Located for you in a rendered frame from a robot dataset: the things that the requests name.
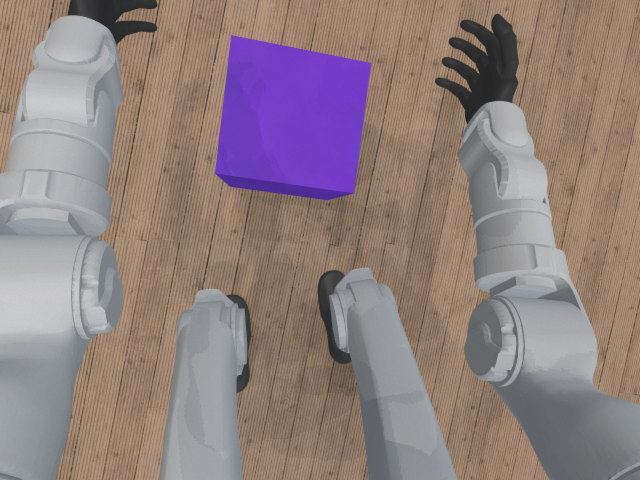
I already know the right robot upper arm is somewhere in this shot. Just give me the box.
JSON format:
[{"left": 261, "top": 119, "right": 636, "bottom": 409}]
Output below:
[{"left": 464, "top": 295, "right": 640, "bottom": 480}]

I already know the left robot thigh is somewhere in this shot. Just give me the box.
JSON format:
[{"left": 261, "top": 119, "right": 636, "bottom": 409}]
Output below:
[{"left": 159, "top": 301, "right": 247, "bottom": 480}]

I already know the robot right forearm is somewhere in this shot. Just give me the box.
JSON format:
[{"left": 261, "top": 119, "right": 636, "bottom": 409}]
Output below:
[{"left": 458, "top": 101, "right": 598, "bottom": 371}]

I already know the robot right hand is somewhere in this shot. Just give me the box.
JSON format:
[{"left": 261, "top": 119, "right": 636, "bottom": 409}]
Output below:
[{"left": 435, "top": 14, "right": 519, "bottom": 124}]

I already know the robot left hand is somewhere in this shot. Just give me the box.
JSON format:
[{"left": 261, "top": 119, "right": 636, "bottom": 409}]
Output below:
[{"left": 67, "top": 0, "right": 157, "bottom": 45}]

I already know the left robot upper arm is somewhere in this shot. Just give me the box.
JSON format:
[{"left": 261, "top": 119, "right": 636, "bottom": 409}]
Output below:
[{"left": 0, "top": 235, "right": 124, "bottom": 480}]

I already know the carton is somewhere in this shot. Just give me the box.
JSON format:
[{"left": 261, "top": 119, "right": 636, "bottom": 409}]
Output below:
[{"left": 215, "top": 35, "right": 371, "bottom": 200}]

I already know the robot left forearm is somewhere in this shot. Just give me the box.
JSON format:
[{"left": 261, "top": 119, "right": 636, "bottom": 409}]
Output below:
[{"left": 0, "top": 15, "right": 124, "bottom": 237}]

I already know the robot left shin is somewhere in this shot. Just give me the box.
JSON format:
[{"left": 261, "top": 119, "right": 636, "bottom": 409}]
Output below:
[{"left": 176, "top": 289, "right": 244, "bottom": 376}]

